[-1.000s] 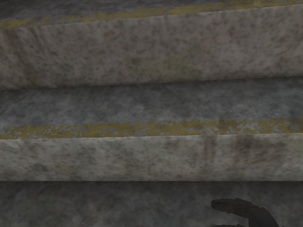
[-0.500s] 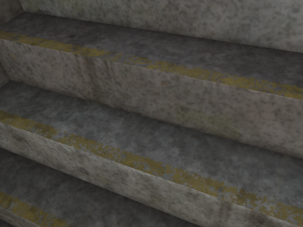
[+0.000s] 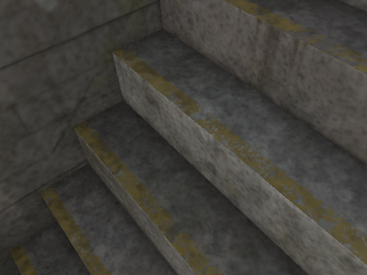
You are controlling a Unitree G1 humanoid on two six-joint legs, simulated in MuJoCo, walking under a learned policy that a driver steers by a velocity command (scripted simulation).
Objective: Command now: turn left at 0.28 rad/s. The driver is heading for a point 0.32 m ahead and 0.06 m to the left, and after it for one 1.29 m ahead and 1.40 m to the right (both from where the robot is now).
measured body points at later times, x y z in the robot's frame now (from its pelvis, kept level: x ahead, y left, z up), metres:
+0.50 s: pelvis -0.09 +0.09 -0.14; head -0.10 +0.13 +0.30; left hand +0.12 +0.25 -0.25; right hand -0.20 -0.13 -0.27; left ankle -0.10 +0.18 -0.90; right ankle -0.08 -0.04 -0.47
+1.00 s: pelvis -0.14 -0.01 -0.12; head -0.13 +0.00 +0.33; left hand +0.14 +0.14 -0.14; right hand -0.03 -0.30 -0.21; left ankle -0.13 +0.07 -0.78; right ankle -0.14 -0.11 -0.67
